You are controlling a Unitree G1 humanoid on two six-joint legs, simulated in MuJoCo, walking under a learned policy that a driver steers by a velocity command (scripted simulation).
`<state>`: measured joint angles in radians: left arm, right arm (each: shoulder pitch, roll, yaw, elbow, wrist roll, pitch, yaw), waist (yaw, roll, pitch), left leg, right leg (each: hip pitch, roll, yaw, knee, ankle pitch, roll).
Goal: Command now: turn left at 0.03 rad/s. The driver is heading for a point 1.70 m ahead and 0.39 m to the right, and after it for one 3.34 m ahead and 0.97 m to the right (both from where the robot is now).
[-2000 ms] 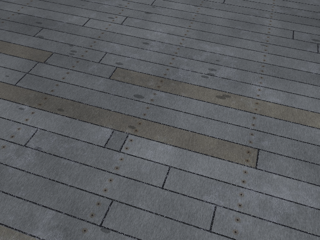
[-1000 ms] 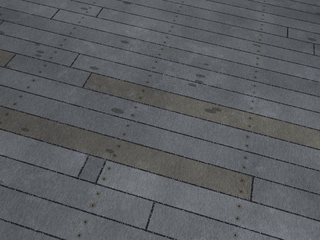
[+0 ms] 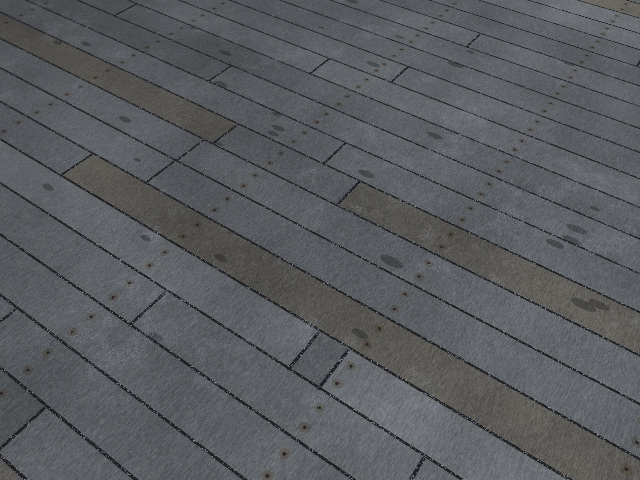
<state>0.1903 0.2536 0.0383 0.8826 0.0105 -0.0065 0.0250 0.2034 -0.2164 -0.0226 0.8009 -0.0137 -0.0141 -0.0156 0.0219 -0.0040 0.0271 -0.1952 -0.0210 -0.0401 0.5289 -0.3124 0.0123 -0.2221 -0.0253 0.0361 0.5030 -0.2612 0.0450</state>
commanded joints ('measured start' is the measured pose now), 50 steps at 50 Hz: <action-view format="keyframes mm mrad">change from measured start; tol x8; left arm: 1 -9 100 23 -27 -2 -9 6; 39 81 47 6 203 -15 8 29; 45 19 23 2 140 -39 -63 -7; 50 396 98 42 256 -22 -86 -19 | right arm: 1 -1 -127 -31 -40 2 -15 -3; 38 104 -90 -8 203 12 -6 -19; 43 164 -211 -51 204 38 -18 -22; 50 -3 -82 -18 127 36 -47 -1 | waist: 1 -7 25 -20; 37 -13 5 17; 43 -55 202 130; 48 66 118 107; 50 123 -160 10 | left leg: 1 -44 77 -84 -125 169 36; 37 -39 33 -19 -141 160 18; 40 -68 49 -72 -199 -333 69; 42 -80 198 -288 -314 -570 158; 45 -98 330 -448 -382 -495 232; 48 -214 194 -210 -256 -282 139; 49 -265 128 -126 -123 -178 108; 50 -372 29 16 225 -91 46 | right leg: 1 39 -16 12 -40 168 -11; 37 37 -4 -2 -69 154 -21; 38 44 12 -20 -64 62 -23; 41 -118 73 -90 92 -272 -47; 45 -262 -16 -35 329 -238 -103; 46 -229 -28 -35 251 -246 -120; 49 210 31 -67 -47 2 -108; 50 339 -155 222 -185 -119 -157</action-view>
